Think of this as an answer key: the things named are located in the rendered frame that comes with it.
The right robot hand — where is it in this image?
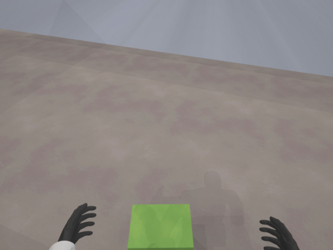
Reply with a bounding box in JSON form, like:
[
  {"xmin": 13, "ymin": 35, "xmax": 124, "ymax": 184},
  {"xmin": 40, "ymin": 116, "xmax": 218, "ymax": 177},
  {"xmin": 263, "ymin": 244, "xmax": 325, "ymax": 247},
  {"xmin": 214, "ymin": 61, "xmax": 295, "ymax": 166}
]
[{"xmin": 259, "ymin": 217, "xmax": 300, "ymax": 250}]

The left robot hand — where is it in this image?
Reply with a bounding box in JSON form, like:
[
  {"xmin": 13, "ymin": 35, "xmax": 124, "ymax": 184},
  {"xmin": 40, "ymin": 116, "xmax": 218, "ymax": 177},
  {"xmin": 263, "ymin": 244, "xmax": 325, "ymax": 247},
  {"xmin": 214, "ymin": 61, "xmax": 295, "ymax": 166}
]
[{"xmin": 58, "ymin": 203, "xmax": 96, "ymax": 244}]

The carton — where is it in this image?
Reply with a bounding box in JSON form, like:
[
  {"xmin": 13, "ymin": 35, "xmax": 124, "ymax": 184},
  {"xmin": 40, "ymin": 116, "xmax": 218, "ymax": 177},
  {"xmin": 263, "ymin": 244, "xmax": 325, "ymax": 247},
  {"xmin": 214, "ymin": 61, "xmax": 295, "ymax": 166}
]
[{"xmin": 127, "ymin": 204, "xmax": 194, "ymax": 250}]

